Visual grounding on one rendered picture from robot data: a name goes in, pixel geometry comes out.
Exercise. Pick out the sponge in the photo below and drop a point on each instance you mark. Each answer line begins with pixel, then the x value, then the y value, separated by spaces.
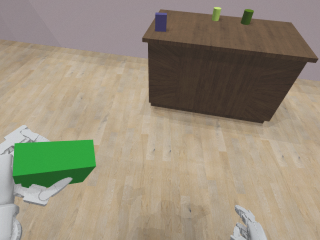
pixel 45 163

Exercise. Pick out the table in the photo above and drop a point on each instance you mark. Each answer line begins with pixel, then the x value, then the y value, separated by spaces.
pixel 223 68

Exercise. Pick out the robot left hand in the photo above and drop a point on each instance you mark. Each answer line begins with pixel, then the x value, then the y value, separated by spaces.
pixel 35 194

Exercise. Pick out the robot right hand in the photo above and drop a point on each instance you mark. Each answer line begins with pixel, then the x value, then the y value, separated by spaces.
pixel 253 229

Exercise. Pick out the robot left forearm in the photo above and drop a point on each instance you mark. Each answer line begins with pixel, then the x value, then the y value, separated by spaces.
pixel 10 227

